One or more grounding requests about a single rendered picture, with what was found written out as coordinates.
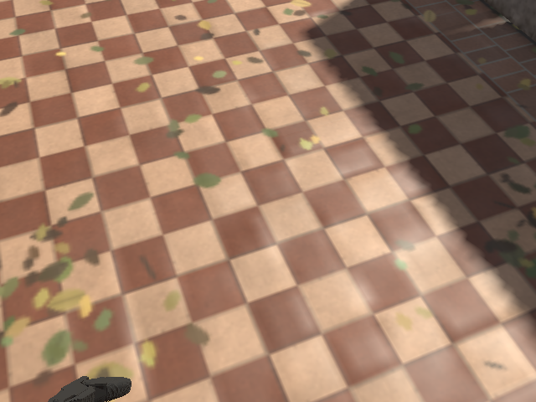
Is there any robot left hand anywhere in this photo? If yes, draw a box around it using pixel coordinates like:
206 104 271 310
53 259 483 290
48 376 131 402

